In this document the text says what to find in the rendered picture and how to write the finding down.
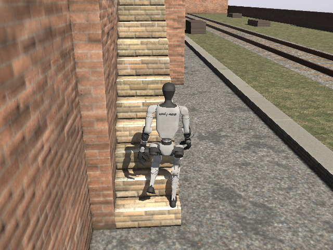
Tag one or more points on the stairs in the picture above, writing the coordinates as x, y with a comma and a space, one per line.
143, 68

